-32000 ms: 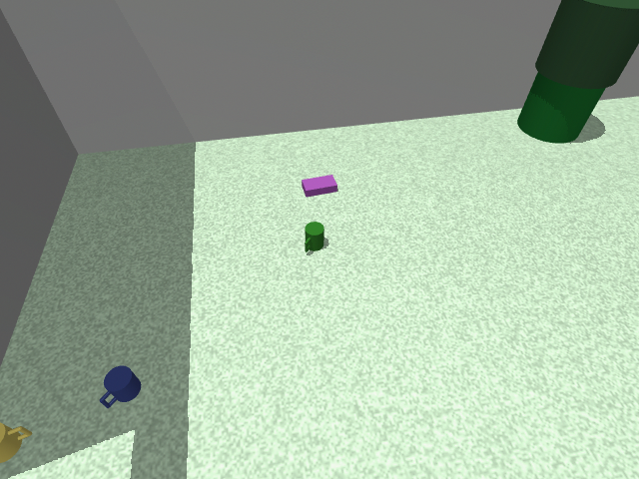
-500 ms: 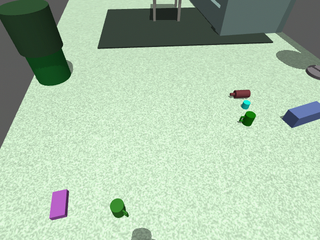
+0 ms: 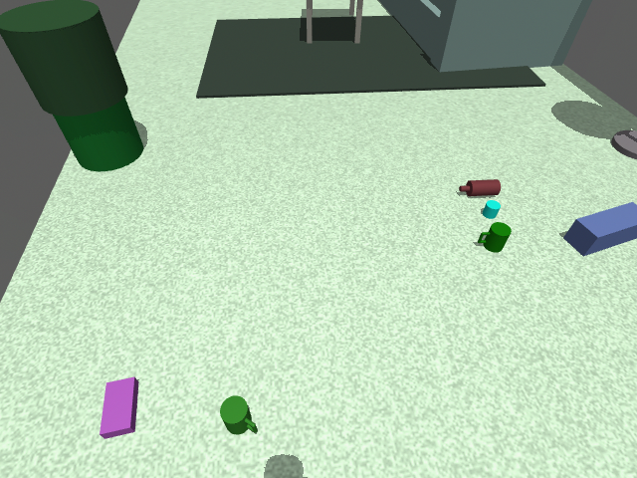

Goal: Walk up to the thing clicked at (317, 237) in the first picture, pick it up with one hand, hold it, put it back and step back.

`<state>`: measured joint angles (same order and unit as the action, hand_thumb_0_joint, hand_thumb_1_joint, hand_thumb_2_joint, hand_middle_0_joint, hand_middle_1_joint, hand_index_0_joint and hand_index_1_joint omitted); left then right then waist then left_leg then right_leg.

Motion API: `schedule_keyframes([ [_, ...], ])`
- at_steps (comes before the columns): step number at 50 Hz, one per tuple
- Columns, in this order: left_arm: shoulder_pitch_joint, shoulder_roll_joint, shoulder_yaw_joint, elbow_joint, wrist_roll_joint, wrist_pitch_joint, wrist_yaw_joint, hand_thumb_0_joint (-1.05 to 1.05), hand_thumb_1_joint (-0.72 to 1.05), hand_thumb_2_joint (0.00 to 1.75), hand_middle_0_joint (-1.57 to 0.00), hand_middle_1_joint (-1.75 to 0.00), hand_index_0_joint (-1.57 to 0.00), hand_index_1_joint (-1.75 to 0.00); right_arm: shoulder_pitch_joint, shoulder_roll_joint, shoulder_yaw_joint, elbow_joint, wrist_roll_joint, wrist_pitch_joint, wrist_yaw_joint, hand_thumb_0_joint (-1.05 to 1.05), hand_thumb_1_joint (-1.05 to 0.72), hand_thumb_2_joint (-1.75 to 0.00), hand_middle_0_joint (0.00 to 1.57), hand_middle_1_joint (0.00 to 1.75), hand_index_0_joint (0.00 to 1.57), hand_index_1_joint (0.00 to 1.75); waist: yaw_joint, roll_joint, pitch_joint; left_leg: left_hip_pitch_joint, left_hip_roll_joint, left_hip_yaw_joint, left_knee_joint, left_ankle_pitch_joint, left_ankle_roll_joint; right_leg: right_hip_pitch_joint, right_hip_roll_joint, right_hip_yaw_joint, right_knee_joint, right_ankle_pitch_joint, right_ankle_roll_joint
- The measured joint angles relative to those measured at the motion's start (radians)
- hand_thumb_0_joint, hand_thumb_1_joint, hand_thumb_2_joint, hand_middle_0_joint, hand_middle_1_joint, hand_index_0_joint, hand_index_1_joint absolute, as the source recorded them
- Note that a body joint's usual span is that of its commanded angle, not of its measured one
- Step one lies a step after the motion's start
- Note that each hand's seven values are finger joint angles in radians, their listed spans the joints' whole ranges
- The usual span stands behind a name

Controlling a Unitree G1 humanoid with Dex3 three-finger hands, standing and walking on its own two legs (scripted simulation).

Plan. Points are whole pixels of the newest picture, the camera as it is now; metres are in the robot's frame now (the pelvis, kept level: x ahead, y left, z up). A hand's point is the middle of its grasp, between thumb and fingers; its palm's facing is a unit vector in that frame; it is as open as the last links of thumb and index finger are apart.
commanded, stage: stand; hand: left
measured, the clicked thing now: (240, 418) +0.45 +0.23 -0.73
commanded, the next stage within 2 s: none
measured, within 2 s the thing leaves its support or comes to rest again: neither
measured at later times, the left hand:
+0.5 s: hand out of the picture +0.08 +0.25 -0.15, palm faces -0.03 -0.94 -0.35, open 7.4 cm
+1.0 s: hand out of the picture +0.07 +0.24 -0.15, palm faces -0.03 -0.93 -0.35, open 7.4 cm
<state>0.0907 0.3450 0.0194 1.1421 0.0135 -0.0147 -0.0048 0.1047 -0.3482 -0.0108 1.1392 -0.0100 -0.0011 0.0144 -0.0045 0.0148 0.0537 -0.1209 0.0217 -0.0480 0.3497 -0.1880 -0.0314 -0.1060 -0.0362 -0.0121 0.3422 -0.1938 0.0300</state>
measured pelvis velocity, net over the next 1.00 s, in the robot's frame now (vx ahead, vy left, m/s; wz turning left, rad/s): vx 0.00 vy -0.01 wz -0.01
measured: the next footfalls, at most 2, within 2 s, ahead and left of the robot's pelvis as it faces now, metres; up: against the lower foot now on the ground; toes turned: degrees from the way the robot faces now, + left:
none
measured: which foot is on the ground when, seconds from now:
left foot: down 0.00-1.00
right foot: down 0.00-1.00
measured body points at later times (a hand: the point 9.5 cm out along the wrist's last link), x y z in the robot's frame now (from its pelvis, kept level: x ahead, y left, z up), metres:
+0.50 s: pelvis +0.00 -0.01 +0.00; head +0.01 -0.01 +0.45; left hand +0.08 +0.29 -0.13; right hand +0.08 -0.31 -0.14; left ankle +0.00 +0.14 -0.75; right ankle +0.00 -0.14 -0.75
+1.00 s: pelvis +0.00 -0.01 +0.00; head +0.01 -0.02 +0.45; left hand +0.08 +0.29 -0.13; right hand +0.06 -0.31 -0.14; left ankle +0.00 +0.14 -0.75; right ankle +0.00 -0.14 -0.75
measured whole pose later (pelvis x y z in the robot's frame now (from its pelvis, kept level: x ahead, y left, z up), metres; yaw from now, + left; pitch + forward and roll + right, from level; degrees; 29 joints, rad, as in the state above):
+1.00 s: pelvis +0.00 -0.01 +0.00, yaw -1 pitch -2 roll +0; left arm 0.11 0.35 0.01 1.13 0.01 -0.01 -0.01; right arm 0.12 -0.36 0.00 1.13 -0.01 -0.01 0.01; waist 0.00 0.01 0.06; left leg -0.11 0.04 -0.04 0.32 -0.17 -0.05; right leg -0.11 -0.01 -0.01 0.34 -0.18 0.01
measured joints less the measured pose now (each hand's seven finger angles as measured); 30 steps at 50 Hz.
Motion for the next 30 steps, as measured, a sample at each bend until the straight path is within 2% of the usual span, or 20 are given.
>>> schedule_keyframes([
  [30,0.015,0.004,-0.014,-0.01,-0.005,0.001,-0.002,0.01,0.9,0.9,-0.21,-0.3,-0.2,-0.3,-0.004,-0.011,0.01,-0.007,-0.001,-0.008,-0.003,0.01,-0.91,-0.9,0.21,0.3,0.2,0.3,-0.001,0.0,0.005,0.008,0.018,0.002,-0.022,0.009,-0.016,-0.003,0.018,0.002,-0.005,0.003,-0.015],
])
